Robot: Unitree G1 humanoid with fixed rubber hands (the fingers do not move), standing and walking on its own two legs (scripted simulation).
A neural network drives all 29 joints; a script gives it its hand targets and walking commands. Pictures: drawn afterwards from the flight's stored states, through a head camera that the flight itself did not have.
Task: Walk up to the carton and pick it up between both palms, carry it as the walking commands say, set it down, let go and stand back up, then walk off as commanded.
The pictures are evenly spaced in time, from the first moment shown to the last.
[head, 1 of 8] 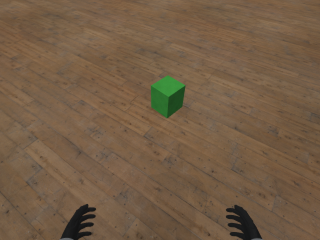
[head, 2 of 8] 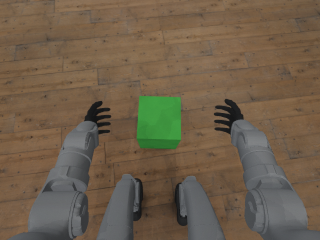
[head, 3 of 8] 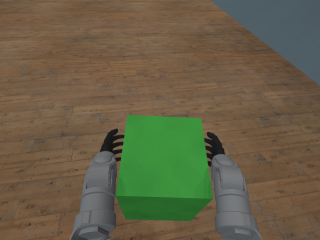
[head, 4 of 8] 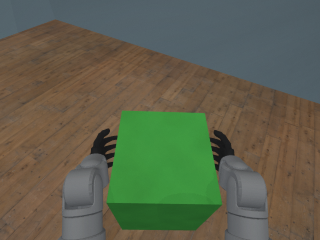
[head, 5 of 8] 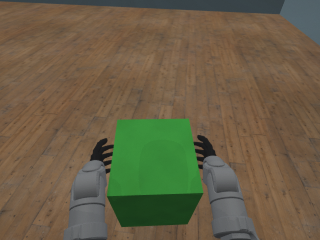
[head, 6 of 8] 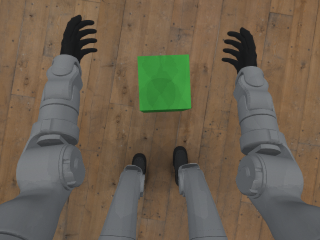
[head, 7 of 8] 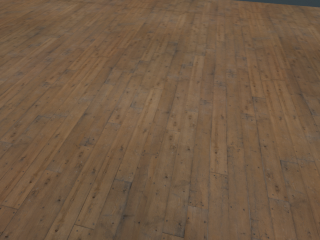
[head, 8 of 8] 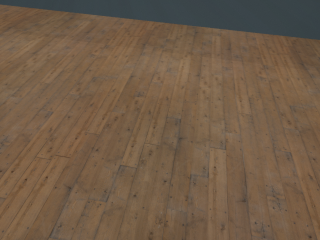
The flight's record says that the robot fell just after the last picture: no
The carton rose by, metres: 0.69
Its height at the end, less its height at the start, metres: +0.00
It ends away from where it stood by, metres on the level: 3.63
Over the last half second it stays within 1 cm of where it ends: yes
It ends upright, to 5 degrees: yes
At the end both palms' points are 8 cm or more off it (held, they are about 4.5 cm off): yes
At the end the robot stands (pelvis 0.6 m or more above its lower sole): yes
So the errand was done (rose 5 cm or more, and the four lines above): yes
